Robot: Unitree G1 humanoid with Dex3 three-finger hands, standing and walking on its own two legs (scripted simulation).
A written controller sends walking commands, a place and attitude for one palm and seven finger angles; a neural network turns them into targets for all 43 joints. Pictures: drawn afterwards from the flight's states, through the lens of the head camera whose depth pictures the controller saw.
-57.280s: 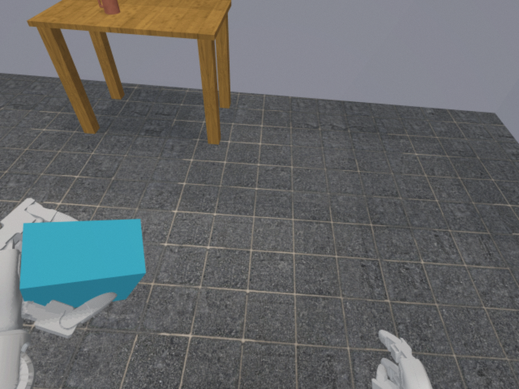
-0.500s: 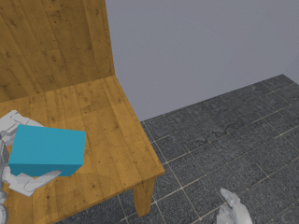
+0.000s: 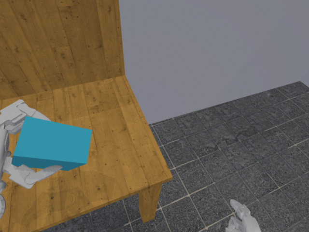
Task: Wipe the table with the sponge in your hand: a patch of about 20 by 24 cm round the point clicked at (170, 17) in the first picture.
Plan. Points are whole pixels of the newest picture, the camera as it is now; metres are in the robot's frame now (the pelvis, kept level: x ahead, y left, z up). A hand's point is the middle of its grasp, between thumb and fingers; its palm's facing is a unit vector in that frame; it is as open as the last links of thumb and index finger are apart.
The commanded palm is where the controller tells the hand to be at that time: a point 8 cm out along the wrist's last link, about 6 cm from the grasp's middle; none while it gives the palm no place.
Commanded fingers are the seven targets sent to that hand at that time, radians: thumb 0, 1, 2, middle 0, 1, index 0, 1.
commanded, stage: come to a stop and stand still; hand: left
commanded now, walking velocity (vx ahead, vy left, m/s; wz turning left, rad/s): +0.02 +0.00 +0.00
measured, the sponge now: (59, 149) +0.24 +0.22 +0.14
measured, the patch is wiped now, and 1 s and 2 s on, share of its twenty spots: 0.00 0.00 0.00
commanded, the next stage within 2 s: look again from close up in 0.98 s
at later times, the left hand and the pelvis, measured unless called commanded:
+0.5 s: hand out of the picture +0.22 +0.32 +0.17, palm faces +0.41 -0.85 -0.33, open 10.6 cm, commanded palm +0.16 +0.35 +0.18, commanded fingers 0.00 0.10 1.30 -1.20 -1.60 -1.20 -1.60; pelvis +0.00 +0.07 +0.00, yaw +0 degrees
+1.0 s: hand out of the picture +0.21 +0.34 +0.16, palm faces +0.36 -0.86 -0.37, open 10.6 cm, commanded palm +0.15 +0.38 +0.18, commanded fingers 0.00 0.10 1.30 -1.20 -1.60 -1.20 -1.60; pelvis -0.01 +0.10 +0.01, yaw +0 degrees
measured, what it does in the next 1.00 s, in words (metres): shifts its weight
